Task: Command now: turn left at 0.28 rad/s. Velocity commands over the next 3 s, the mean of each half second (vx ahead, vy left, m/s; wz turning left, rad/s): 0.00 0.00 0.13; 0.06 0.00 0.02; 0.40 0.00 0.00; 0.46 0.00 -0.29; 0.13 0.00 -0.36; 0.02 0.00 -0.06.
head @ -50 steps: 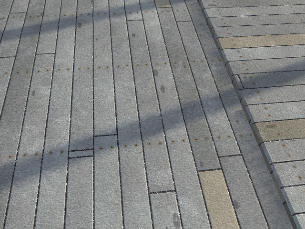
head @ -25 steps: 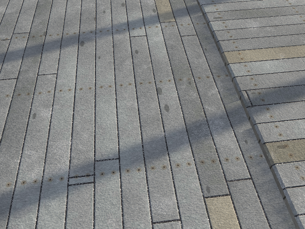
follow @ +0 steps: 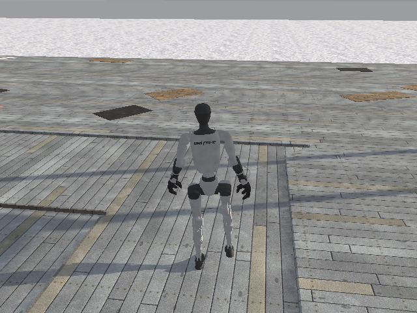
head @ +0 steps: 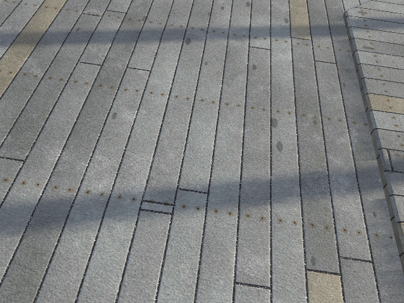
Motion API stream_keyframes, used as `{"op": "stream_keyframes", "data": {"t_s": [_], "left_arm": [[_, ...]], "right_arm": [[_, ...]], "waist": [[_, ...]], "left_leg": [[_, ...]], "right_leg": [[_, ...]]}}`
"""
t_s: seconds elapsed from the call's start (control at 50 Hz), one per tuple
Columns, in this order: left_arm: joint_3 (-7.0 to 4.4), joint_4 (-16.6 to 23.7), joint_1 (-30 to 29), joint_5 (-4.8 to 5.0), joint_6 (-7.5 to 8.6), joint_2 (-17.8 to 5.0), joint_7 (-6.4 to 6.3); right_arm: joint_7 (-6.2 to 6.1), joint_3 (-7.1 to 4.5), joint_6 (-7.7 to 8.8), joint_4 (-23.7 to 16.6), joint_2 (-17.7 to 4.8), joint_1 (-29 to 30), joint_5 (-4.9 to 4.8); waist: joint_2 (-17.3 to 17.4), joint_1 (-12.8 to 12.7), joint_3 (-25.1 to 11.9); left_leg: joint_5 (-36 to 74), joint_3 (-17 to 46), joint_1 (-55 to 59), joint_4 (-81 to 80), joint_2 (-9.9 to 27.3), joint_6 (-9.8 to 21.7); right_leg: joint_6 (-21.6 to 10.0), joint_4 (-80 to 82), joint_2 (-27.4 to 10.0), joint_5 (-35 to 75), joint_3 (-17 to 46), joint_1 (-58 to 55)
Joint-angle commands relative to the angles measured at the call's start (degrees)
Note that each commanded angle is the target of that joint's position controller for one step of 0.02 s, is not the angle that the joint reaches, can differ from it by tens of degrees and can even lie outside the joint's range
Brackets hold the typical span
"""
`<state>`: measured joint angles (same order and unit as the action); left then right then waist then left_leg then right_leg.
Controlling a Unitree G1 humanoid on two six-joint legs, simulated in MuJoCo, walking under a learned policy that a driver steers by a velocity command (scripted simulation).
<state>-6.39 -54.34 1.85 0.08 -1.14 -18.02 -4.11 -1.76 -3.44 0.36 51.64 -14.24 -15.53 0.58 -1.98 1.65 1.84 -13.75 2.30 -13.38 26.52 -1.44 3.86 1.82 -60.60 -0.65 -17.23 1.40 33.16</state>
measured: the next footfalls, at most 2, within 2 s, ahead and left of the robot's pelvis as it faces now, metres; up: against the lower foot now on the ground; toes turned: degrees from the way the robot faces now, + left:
right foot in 0.28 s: +0.05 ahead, -0.15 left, +0.00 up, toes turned +2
left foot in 1.54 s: +0.43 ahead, +0.09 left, +0.00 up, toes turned +3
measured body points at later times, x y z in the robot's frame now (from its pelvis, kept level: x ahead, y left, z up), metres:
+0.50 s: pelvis +0.01 -0.02 -0.01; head +0.03 -0.02 +0.44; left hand +0.09 +0.26 -0.14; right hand +0.13 -0.28 -0.14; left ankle +0.00 +0.07 -0.75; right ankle +0.01 -0.16 -0.75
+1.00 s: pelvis +0.03 -0.04 -0.01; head +0.03 -0.04 +0.44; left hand +0.07 +0.23 -0.15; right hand +0.08 -0.30 -0.15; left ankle +0.00 +0.07 -0.74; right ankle +0.01 -0.15 -0.74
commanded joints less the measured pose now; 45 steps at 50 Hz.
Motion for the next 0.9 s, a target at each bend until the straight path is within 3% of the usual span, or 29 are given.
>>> {"op": "stream_keyframes", "data": {"t_s": [0.02, 0.12, 0.22, 0.26, 0.28, 0.3, 0.32, 0.34, 0.36, 0.44, 0.6, 0.82, 0.86, 0.9], "left_arm": [[-0.43, 2.19, -1.29, 0.19, 1.02, -3.0, 0.1], [0.47, 2.35, -2.32, 0.57, 1.48, -2.88, 1.12], [1.09, 0.75, 1.04, 0.78, 2.27, -2.99, 1.74], [1.36, -0.68, 4.33, -0.13, 2.84, -3.35, 2.29], [1.13, -1.3, 6.21, -0.86, 2.95, -5.59, 2.34], [0.52, -1.45, 5.56, -0.48, 2.78, -8.93, 2.44], [0.87, -1.65, 4.76, 0.09, 2.6, -6.83, 2.8], [1.39, -1.66, 4.2, 0.04, 2.64, -4.67, 3.08], [1.58, -1.69, 3.59, -0.23, 2.8, -4.32, 3.15], [2.18, -2.83, 3.93, -0.41, 3.42, -4.03, 3.05], [2.87, -4.28, 4.77, -0.33, 2.87, -3.82, 2.32], [3.45, -5.65, 6.0, -0.43, 2.49, -2.86, 2.17], [3.46, -6.37, 7.34, -0.05, 2.28, -2.48, 2.05], [3.39, -5.45, 6.6, 0.45, 2.63, -2.79, 1.87]], "right_arm": [[-0.67, -0.87, 1.42, -3.23, -7.0, 1.81, -0.17], [-0.44, -1.24, 0.86, -2.71, -8.94, 2.98, -0.04], [0.3, -0.78, 0.32, -2.24, -7.92, 5.63, -0.34], [0.36, -0.56, 0.2, -1.65, -7.55, 5.58, -0.88], [0.49, -0.37, 0.6, -1.64, -6.94, 4.28, -0.31], [0.87, -0.8, 0.99, -1.66, -7.55, 1.8, 0.23], [0.88, -0.64, 1.01, -1.43, -6.83, 3.01, 0.18], [0.79, -0.6, 0.8, -1.67, -6.88, 5.63, -0.09], [0.5, -0.59, 0.37, -2.04, -6.7, 7.35, -0.35], [0.37, -0.62, -0.85, -1.36, -6.53, 7.31, -0.2], [0.53, -0.48, -0.38, 1.45, -6.37, 7.1, -0.27], [0.27, 0.01, 0.15, 4.54, -6.24, 6.15, -0.33], [0.11, -0.11, -0.01, 5.45, -6.42, 4.96, -0.7], [-0.01, -0.47, 0.32, 5.17, -7.41, 4.13, -1.32]], "waist": [[8.04, -1.26, -3.95], [9.53, 0.31, -2.61], [8.81, -0.72, -2.46], [6.4, -2.86, -3.73], [3.44, -2.27, -6.26], [-1.89, 0.85, -7.19], [-3.6, 0.0, -7.82], [-2.72, -1.1, -6.96], [-2.25, -1.47, -6.28], [-0.99, -1.35, -4.49], [2.03, -1.98, -1.82], [2.15, -2.05, -0.97], [2.6, -1.91, -1.11], [3.2, -1.31, 3.01]], "left_leg": [[12.37, 13.3, 9.18, -10.6, 12.74, 5.92], [12.05, 13.19, 8.35, -10.64, 12.36, 6.83], [20.0, 13.96, 6.63, -7.46, 11.78, 7.83], [24.03, 12.59, 5.49, -5.25, 9.83, 4.84], [21.88, 11.11, 3.67, -3.81, 8.17, 2.97], [16.24, 7.58, 1.57, -2.82, 3.88, 1.44], [12.04, 5.31, 2.35, -2.94, 1.85, 0.29], [10.75, 4.49, 3.16, -2.14, 1.28, -0.15], [11.47, 4.2, 3.61, -1.27, 1.31, -0.15], [12.71, 4.98, 4.52, -1.77, 2.1, 0.45], [9.54, 4.89, 2.67, -3.18, 2.18, -0.34], [6.85, 4.56, 1.74, -3.92, 2.35, -0.76], [-9.4, 4.04, 0.82, -4.41, 1.22, 0.09], [-27.04, 6.34, -3.14, -5.39, 2.12, 2.36]], "right_leg": [[0.96, 4.37, -2.21, 3.35, 2.98, 2.8], [2.28, 18.24, -2.63, 0.47, 1.83, -5.27], [1.28, 29.42, -1.8, -0.09, -0.02, -14.33], [-0.28, 40.85, -2.46, 14.89, 0.62, -22.51], [-1.55, 39.41, -5.81, 25.76, 3.47, -28.27], [-3.8, 35.12, -7.3, 31.3, 4.04, -30.43], [-5.21, 34.85, -6.73, 25.79, 3.6, -28.62], [-4.86, 35.8, -5.89, 20.52, 3.36, -26.47], [-4.15, 36.51, -5.46, 18.45, 3.23, -24.83], [-2.91, 36.94, -4.33, 15.61, 2.25, -22.84], [-2.75, 36.93, -3.1, 11.88, 1.64, -23.08], [-2.62, 37.21, -2.0, 9.6, 1.14, -22.94], [-3.23, 36.33, -0.19, -4.54, -0.33, -21.83], [-4.92, 34.6, 0.36, -18.82, 0.31, -16.36]]}}
Over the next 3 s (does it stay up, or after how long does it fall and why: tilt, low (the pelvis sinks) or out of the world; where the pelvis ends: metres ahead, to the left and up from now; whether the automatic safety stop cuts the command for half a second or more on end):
stays up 0.70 -0.05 -0.01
